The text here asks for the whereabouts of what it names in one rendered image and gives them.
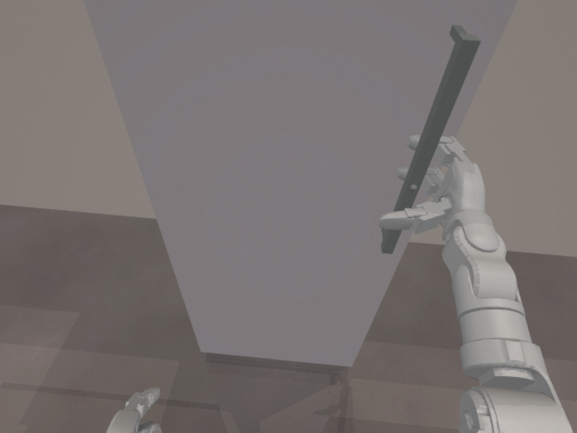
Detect handle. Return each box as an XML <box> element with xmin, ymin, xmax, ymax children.
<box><xmin>381</xmin><ymin>25</ymin><xmax>481</xmax><ymax>254</ymax></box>

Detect right robot hand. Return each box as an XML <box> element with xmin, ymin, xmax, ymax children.
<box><xmin>379</xmin><ymin>134</ymin><xmax>485</xmax><ymax>234</ymax></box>

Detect right robot forearm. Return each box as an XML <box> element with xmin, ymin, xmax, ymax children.
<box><xmin>442</xmin><ymin>210</ymin><xmax>573</xmax><ymax>433</ymax></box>

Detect left robot hand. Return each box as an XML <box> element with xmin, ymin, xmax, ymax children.
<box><xmin>106</xmin><ymin>387</ymin><xmax>162</xmax><ymax>433</ymax></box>

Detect fridge door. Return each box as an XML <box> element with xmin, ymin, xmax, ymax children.
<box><xmin>84</xmin><ymin>0</ymin><xmax>517</xmax><ymax>367</ymax></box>

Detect robot right upper arm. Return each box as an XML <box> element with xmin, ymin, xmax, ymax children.
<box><xmin>459</xmin><ymin>385</ymin><xmax>571</xmax><ymax>433</ymax></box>

